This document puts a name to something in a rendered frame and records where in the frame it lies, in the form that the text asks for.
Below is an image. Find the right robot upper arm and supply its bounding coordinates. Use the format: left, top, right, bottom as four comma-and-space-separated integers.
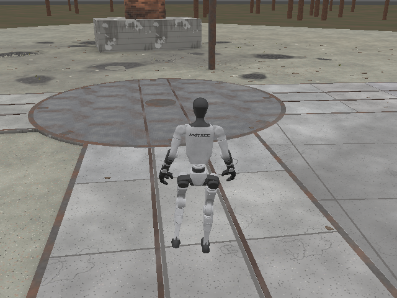
213, 125, 230, 159

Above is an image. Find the robot right forearm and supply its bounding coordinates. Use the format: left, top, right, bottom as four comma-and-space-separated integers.
223, 150, 235, 172

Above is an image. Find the left robot upper arm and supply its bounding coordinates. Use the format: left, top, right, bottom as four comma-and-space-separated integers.
168, 124, 187, 159

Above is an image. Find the humanoid robot torso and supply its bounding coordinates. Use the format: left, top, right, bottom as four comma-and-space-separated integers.
185, 124, 214, 186

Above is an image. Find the robot right hand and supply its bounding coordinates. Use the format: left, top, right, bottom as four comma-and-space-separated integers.
221, 169, 236, 181

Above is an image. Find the robot left forearm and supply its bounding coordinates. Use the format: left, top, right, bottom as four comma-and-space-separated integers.
161, 149, 174, 173

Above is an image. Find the robot right foot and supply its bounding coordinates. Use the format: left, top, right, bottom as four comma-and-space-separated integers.
201, 237, 210, 253

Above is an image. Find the robot left hand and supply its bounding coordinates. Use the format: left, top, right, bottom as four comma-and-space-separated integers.
159, 170, 173, 185

